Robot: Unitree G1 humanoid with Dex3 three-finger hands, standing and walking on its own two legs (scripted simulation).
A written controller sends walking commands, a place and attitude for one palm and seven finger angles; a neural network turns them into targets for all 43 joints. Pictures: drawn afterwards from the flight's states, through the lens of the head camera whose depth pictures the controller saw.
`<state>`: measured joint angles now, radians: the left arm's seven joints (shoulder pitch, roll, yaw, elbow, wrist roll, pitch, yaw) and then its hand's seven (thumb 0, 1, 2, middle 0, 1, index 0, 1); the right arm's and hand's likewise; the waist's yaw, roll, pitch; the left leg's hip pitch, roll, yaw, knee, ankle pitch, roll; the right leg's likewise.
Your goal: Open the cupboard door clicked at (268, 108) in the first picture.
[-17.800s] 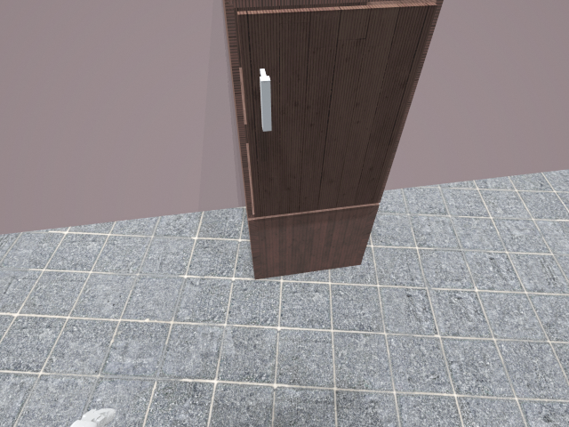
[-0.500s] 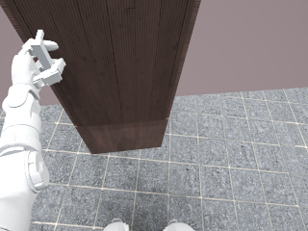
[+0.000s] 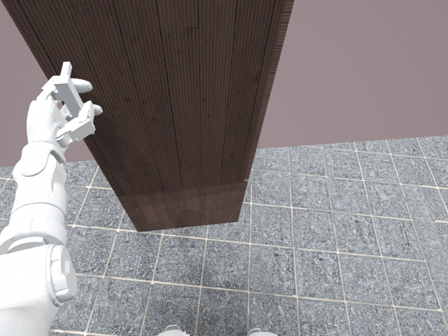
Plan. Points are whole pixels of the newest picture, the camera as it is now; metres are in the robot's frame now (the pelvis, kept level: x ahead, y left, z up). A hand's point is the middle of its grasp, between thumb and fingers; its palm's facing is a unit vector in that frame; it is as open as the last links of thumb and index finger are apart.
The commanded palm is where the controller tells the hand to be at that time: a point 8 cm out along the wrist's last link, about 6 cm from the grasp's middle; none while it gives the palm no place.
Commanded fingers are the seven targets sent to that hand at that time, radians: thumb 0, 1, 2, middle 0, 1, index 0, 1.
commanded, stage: pull the door open along its arc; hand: left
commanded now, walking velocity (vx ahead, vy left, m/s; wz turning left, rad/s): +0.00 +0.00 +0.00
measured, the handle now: (78, 100) +0.52 +0.24 +0.10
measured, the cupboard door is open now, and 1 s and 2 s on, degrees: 2 44 45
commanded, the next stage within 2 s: open thumb and fingers to let go in 0.64 s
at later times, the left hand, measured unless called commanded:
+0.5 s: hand (135, 202) +0.31 +0.12 +0.11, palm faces +0.43 -0.90 +0.05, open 6.1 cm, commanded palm +0.24 +0.16 +0.11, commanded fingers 0.00 0.90 0.90 -0.40 -1.35 -0.40 -1.35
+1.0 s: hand (177, 226) +0.27 +0.06 +0.11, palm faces +0.47 -0.88 -0.01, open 7.1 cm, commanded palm +0.22 +0.11 +0.11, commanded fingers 0.00 -0.08 0.48 -0.33 -1.25 -0.33 -1.25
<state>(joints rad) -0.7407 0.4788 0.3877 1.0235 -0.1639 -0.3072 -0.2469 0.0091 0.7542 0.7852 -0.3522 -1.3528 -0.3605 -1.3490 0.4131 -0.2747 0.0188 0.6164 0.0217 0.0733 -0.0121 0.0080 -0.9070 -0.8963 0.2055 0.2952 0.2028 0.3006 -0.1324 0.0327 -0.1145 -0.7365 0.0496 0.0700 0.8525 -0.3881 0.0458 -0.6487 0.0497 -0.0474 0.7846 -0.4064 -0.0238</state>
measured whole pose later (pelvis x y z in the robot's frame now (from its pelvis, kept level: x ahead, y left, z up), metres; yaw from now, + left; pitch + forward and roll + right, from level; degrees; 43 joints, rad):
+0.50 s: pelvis +0.00 -0.01 +0.01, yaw +3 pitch +5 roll -1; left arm 0.03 -0.06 -0.07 0.01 -0.02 -0.01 0.46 0.02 0.69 0.76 -0.32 -1.31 -0.35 -1.31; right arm 0.16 -0.19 0.03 0.54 -0.03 0.06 0.02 0.01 -0.91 -0.90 0.20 0.29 0.20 0.30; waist 0.00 0.04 -0.11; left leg -0.47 0.01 0.05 0.74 -0.36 0.03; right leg -0.39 0.02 -0.07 0.71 -0.41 -0.03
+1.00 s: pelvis -0.01 -0.06 +0.02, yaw +5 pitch +1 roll +1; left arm 0.13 -0.08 -0.18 -0.02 0.02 -0.01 0.54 0.01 0.48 0.71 -0.36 -1.31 -0.39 -1.31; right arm 0.19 -0.20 0.02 0.60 -0.05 0.10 -0.02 0.01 -0.91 -0.90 0.20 0.30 0.20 0.30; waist 0.00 0.05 -0.07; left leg -0.39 0.02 -0.01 0.68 -0.31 -0.02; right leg -0.31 0.04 -0.12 0.69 -0.40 -0.09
